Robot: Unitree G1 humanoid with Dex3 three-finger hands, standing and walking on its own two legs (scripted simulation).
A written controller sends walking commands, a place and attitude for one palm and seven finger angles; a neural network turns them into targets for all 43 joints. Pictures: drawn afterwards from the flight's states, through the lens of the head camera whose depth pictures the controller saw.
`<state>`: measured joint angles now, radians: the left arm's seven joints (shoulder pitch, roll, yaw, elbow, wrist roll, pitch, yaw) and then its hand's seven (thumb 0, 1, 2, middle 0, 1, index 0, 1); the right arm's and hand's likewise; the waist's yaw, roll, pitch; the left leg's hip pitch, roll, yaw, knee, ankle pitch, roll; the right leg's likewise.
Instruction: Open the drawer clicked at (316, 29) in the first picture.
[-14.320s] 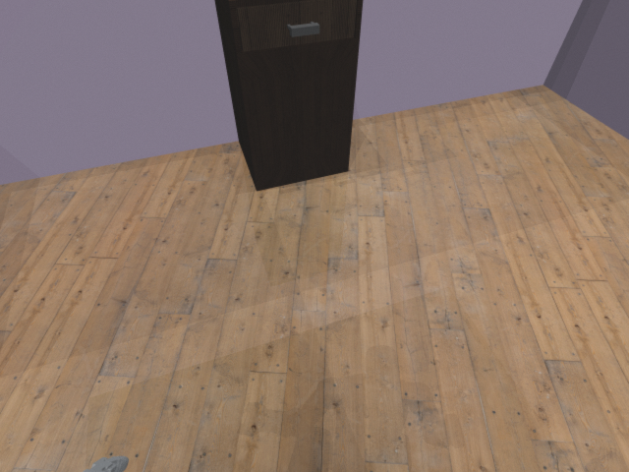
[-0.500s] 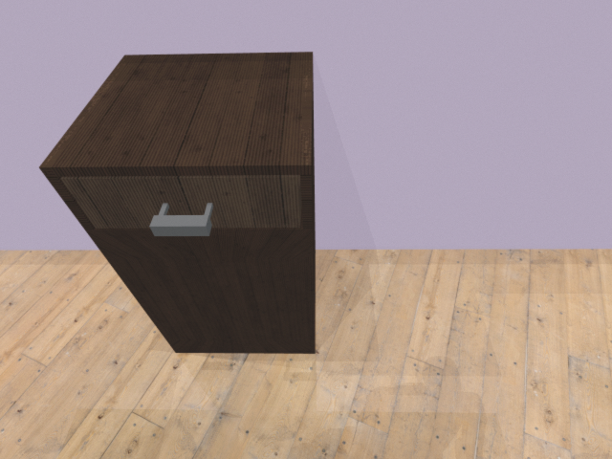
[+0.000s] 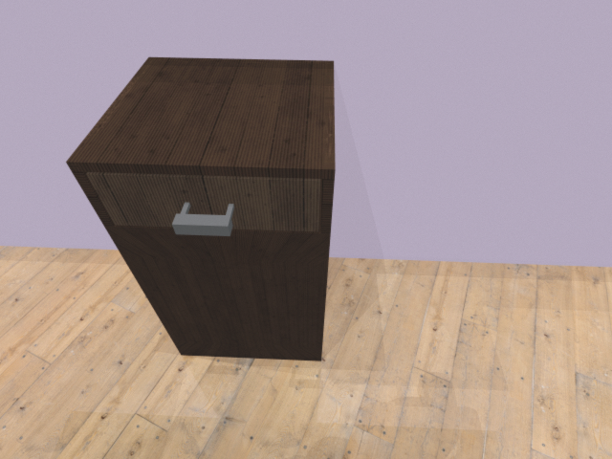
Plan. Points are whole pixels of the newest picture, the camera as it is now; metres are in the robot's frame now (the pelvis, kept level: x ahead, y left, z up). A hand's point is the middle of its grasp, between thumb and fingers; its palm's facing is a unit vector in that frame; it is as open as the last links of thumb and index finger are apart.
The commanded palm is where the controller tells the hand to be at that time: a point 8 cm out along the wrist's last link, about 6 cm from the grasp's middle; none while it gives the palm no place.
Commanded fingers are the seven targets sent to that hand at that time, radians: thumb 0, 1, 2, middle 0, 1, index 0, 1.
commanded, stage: come to a stop and stand still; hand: left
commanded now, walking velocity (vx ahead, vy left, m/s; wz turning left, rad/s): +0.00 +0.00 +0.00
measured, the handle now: (205, 216) +0.54 +0.23 -0.03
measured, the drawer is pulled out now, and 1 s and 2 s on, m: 0.00 0.00 0.00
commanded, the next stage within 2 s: look again from close up in 0.76 s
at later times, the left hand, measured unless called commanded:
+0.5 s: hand out of the picture +0.00 +0.24 -0.17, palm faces -0.01 -0.98 -0.18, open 7.4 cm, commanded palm none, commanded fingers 0.00 0.90 0.90 -0.20 -0.30 -0.20 -0.30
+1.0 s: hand out of the picture -0.06 +0.23 -0.17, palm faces -0.01 -0.99 -0.15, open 7.4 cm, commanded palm none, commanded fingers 0.00 0.90 0.90 -0.20 -0.30 -0.20 -0.30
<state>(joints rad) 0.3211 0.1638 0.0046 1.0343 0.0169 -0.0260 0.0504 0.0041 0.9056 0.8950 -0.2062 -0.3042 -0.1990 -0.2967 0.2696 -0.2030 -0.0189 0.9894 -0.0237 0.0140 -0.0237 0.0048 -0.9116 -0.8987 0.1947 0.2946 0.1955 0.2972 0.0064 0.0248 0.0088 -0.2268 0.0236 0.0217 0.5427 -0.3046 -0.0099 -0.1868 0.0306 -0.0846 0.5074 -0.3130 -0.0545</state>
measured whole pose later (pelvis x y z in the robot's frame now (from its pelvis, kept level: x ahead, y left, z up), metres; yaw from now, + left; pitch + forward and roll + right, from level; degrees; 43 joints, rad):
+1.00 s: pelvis -0.02 +0.08 +0.01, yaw -3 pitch -1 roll +0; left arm 0.37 0.10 -0.01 1.14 0.02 0.00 0.05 0.00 0.91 0.90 -0.20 -0.30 -0.20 -0.30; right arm 0.32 -0.12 0.00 1.13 -0.01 -0.01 -0.03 0.00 -0.91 -0.90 0.20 0.29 0.20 0.30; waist 0.00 -0.01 0.01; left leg -0.16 -0.09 0.12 0.37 -0.20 0.11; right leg -0.18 -0.08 0.01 0.42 -0.22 0.06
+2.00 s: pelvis -0.03 -0.01 -0.04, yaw +1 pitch +10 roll +2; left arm 0.41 0.38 0.01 0.08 1.08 -0.14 0.49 0.00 0.41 0.69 -0.26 -0.61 -0.25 -0.61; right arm 0.01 -0.25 -0.04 0.52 -0.08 0.07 0.01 0.01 -0.91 -0.90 0.20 0.29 0.20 0.30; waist 0.13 -0.01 -0.12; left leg -0.65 0.00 0.03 0.87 -0.40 0.00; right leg -0.65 0.05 -0.05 0.90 -0.43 -0.09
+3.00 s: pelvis +0.00 +0.05 +0.00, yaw +0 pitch +3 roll +0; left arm -0.12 0.47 -0.06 0.08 0.93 0.04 0.05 0.00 -0.49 0.30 -0.32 -1.20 -0.32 -1.19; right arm 0.12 -0.22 0.03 0.59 0.00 0.15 0.00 0.01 -0.90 -0.90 0.20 0.30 0.20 0.30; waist 0.09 0.07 -0.03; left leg -0.29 -0.05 0.04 0.51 -0.28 0.06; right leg -0.27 0.01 -0.02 0.52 -0.29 -0.02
